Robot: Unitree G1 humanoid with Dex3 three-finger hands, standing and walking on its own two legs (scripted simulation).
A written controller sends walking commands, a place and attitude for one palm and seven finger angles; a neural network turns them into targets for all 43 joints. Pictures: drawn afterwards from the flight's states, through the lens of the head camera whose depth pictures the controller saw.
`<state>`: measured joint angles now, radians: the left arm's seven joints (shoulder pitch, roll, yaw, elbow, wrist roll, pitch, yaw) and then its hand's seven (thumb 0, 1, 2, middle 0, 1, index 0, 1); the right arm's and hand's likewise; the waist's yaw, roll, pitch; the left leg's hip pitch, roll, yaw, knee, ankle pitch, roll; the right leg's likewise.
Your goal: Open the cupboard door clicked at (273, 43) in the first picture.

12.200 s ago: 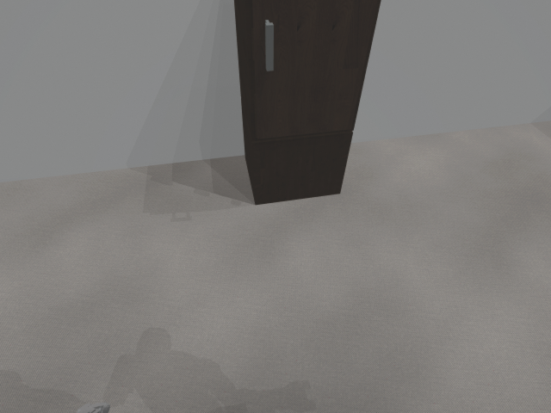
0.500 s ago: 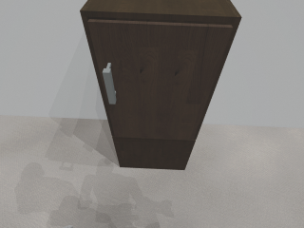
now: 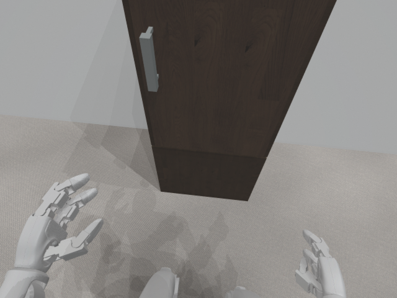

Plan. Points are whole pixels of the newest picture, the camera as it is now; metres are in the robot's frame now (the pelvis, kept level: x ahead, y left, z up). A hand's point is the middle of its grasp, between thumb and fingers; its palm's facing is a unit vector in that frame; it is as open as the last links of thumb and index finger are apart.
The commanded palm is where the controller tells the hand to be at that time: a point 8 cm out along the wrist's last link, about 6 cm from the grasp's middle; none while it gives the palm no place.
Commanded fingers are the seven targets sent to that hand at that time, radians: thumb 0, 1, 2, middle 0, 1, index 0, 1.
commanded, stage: raise the hand with hooked fingers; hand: left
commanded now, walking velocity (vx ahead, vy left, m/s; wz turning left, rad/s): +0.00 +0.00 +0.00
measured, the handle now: (151, 60) +0.62 +0.19 +0.13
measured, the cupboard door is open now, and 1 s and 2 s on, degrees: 0 0 0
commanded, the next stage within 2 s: move the hooked fingers beside the handle in 1.54 s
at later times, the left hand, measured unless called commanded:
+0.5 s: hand (57, 199) +0.25 +0.27 +0.09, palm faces +0.01 -1.00 -0.04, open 12.4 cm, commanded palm +0.23 +0.33 +0.10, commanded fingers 0.00 -0.36 0.36 -0.29 -1.11 -0.29 -1.11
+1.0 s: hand (37, 159) +0.30 +0.31 +0.13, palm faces +0.02 -1.00 -0.03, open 13.9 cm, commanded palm +0.27 +0.36 +0.14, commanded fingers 0.00 -0.50 0.30 -0.30 -1.20 -0.30 -1.20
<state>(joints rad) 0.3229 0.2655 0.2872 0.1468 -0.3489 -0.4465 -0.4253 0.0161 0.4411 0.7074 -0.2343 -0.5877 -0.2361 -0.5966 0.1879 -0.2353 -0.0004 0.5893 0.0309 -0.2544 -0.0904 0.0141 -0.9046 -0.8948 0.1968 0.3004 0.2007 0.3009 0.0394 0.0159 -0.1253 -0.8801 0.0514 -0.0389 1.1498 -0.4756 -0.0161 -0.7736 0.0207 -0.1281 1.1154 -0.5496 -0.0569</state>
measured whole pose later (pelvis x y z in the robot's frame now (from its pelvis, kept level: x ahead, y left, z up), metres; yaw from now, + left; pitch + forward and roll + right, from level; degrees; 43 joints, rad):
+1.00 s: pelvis +0.01 +0.04 +0.05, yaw +0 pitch +6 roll -3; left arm -0.03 0.42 0.40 0.37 -0.34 -0.20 -0.47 -0.01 -0.50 0.31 -0.30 -1.19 -0.30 -1.20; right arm 0.27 -0.27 0.06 0.58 0.04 -0.20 -0.10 0.01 -0.90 -0.89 0.20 0.30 0.20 0.30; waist 0.01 0.03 -0.07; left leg -0.59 0.02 0.01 0.84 -0.36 0.04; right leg -0.48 0.00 -0.08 0.77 -0.40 0.00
